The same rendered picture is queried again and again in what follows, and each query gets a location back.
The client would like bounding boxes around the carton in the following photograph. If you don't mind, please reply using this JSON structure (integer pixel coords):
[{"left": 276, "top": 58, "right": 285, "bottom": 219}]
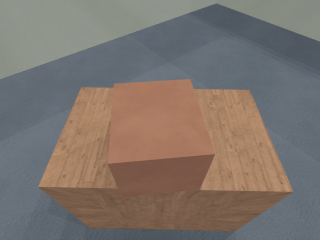
[{"left": 107, "top": 79, "right": 215, "bottom": 198}]

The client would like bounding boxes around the pedestal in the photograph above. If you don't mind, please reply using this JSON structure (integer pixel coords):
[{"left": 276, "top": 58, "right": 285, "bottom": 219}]
[{"left": 38, "top": 87, "right": 293, "bottom": 232}]

